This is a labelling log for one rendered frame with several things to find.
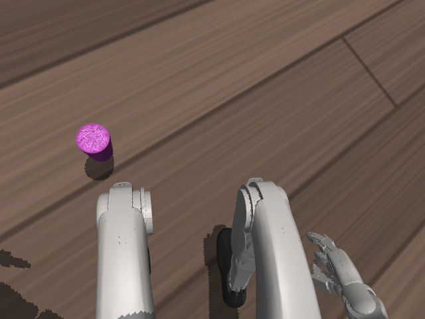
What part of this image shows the right robot arm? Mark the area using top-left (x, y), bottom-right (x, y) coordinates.
top-left (341, 283), bottom-right (388, 319)

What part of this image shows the right robot foot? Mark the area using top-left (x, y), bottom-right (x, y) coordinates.
top-left (216, 228), bottom-right (246, 308)

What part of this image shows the cup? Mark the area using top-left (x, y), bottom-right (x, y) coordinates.
top-left (76, 123), bottom-right (113, 161)

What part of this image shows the right robot hand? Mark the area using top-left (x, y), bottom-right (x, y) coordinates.
top-left (306, 231), bottom-right (364, 296)

